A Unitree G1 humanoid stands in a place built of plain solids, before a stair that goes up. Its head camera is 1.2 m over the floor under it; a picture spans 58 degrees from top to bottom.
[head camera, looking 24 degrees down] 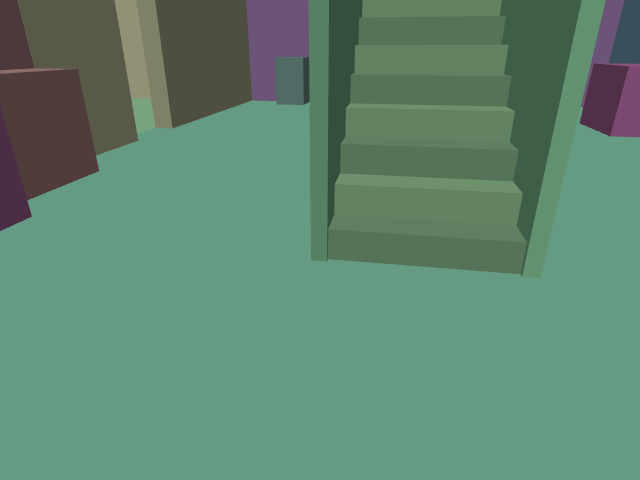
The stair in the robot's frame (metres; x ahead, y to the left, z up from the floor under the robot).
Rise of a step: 0.20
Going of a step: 0.26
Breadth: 1.13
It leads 10 degrees to the right of straight ahead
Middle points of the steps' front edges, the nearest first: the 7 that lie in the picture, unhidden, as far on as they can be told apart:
2.30 -0.60 0.20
2.56 -0.65 0.41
2.81 -0.69 0.61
3.07 -0.74 0.81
3.32 -0.78 1.02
3.58 -0.83 1.22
3.83 -0.87 1.42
